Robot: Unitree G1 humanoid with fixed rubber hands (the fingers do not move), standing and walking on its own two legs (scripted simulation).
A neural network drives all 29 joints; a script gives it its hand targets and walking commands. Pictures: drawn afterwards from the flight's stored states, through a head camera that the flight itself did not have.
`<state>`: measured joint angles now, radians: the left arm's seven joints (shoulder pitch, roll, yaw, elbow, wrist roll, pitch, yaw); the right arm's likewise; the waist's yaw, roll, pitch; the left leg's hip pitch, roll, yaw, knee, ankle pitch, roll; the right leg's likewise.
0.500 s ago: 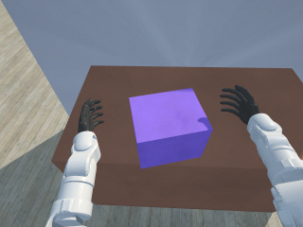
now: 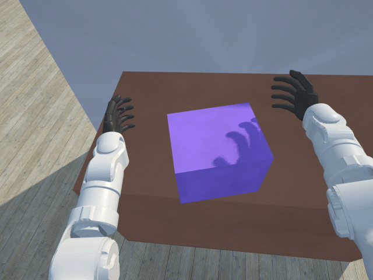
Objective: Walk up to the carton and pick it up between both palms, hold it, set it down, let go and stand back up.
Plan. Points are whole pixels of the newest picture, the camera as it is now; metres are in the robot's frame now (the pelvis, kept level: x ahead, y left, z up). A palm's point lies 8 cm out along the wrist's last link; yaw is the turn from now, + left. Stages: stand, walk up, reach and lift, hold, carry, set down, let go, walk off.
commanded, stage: reach and lift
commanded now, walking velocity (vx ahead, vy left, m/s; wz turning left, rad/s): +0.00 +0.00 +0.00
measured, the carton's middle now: (214, 154) +0.45 +0.01 -0.05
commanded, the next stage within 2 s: none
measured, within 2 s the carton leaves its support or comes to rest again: neither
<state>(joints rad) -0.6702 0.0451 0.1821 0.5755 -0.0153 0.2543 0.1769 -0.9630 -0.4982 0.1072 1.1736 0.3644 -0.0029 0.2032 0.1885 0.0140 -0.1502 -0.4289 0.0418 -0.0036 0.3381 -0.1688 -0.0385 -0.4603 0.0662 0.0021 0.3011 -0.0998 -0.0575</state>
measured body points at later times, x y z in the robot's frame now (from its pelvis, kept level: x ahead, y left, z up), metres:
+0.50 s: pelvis +0.00 +0.00 -0.01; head +0.10 -0.02 +0.42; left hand +0.38 +0.21 +0.01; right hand +0.49 -0.15 +0.02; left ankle -0.02 +0.14 -0.74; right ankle +0.01 -0.08 -0.74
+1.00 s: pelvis -0.01 -0.01 -0.02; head +0.11 -0.03 +0.41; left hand +0.39 +0.19 +0.00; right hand +0.50 -0.12 +0.01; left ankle -0.02 +0.14 -0.74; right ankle +0.01 -0.08 -0.74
